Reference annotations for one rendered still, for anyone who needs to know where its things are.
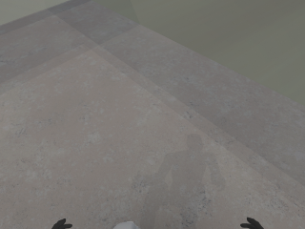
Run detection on robot left hand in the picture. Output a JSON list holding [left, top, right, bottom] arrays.
[[51, 219, 72, 229]]

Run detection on robot right hand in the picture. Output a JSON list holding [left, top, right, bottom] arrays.
[[240, 218, 264, 229]]

